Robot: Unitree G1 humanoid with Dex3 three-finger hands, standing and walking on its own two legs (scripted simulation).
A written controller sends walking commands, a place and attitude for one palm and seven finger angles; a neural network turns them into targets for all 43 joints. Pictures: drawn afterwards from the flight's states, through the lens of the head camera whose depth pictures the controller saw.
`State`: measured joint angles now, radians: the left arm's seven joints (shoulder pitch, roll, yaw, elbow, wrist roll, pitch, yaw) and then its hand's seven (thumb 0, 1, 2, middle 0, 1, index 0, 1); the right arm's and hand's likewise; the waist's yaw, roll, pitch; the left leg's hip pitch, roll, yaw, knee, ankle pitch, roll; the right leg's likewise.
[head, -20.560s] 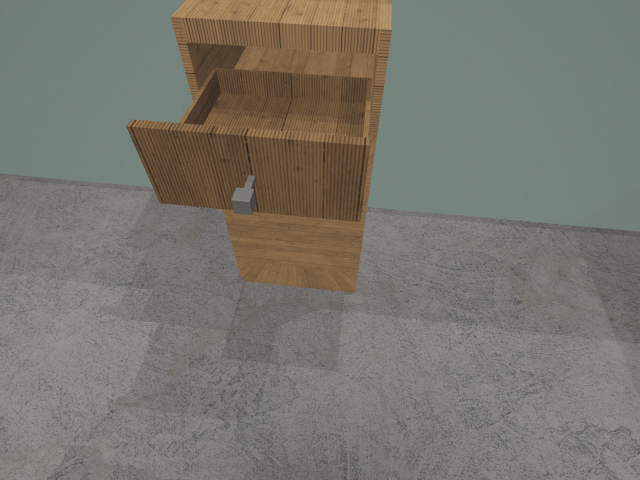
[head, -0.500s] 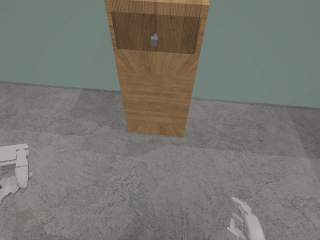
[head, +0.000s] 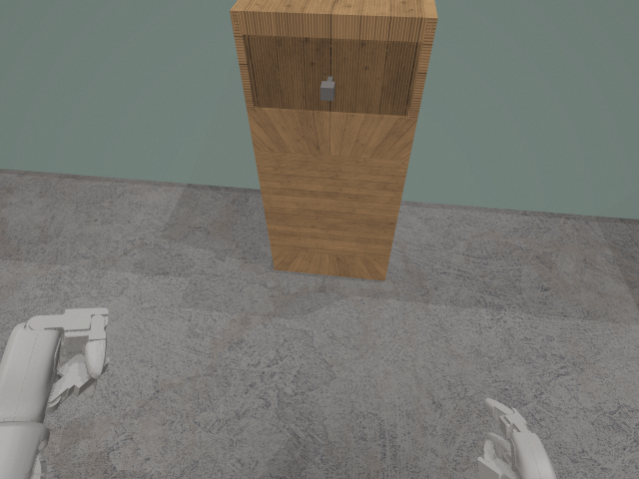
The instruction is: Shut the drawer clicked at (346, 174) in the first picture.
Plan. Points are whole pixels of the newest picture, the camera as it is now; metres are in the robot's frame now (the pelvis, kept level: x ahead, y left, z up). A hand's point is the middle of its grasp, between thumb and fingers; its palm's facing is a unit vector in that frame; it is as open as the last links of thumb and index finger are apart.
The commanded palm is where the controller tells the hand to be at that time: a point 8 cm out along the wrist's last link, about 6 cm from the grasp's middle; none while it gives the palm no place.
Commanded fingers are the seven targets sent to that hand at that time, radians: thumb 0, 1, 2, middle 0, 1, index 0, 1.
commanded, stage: let the arm hang, fingers relaxed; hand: left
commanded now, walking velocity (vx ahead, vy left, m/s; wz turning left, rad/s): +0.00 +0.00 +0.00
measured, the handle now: (328, 86) +0.91 +0.04 +0.03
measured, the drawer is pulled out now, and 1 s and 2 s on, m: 0.00 0.00 0.00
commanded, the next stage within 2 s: look to check the result in 1.04 s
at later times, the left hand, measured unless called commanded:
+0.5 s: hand out of the picture -0.06 +0.20 -0.16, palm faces +0.01 -0.97 -0.26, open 5.1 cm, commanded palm none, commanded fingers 0.00 0.90 0.90 -0.24 -0.34 -0.24 -0.34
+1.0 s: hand out of the picture +0.01 +0.17 -0.16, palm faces +0.01 -0.98 -0.21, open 7.3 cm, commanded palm none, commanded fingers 0.00 0.90 0.90 -0.20 -0.30 -0.20 -0.30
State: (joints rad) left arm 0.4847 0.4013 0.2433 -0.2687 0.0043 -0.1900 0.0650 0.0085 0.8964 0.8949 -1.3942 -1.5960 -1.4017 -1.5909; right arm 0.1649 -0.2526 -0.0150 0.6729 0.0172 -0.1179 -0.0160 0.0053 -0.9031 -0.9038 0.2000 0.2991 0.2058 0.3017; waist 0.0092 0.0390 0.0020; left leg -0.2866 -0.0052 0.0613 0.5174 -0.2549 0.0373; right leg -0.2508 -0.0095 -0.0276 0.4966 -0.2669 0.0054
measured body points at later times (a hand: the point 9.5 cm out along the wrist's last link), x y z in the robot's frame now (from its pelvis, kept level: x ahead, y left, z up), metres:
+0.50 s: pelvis -0.02 +0.00 +0.01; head +0.01 -0.01 +0.45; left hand -0.06 +0.25 -0.14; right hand -0.04 -0.23 -0.15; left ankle +0.01 +0.09 -0.74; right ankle -0.01 -0.12 -0.74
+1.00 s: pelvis -0.01 -0.01 +0.01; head +0.00 -0.02 +0.46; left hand +0.01 +0.22 -0.15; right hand -0.02 -0.23 -0.16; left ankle +0.01 +0.09 -0.74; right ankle -0.01 -0.12 -0.74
